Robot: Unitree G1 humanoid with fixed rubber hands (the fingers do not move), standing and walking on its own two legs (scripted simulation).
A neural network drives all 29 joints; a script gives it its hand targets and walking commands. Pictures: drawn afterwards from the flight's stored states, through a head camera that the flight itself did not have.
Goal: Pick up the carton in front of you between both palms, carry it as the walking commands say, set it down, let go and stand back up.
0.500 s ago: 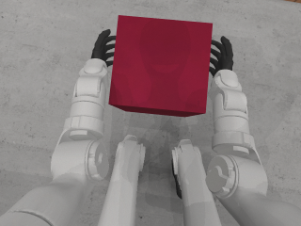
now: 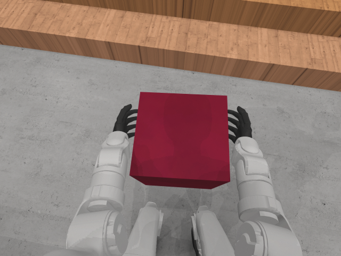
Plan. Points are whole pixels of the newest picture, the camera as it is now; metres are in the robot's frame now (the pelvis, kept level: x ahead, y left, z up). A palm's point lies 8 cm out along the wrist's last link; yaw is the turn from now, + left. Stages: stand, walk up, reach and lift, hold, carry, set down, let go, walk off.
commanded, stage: reach and lift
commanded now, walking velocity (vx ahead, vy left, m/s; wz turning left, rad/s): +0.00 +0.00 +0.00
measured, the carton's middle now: (180, 147) +0.38 +0.01 -0.11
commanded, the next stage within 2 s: hold in 1.62 s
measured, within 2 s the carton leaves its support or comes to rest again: neither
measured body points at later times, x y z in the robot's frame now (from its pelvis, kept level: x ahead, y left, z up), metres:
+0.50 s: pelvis +0.05 +0.00 +0.11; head +0.05 +0.00 +0.56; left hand +0.35 +0.15 +0.10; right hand +0.36 -0.15 +0.11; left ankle +0.06 +0.13 -0.62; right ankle +0.05 -0.13 -0.62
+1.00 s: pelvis +0.03 +0.00 +0.12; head +0.01 +0.00 +0.57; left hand +0.34 +0.15 +0.14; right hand +0.35 -0.15 +0.15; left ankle +0.06 +0.13 -0.62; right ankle +0.05 -0.13 -0.62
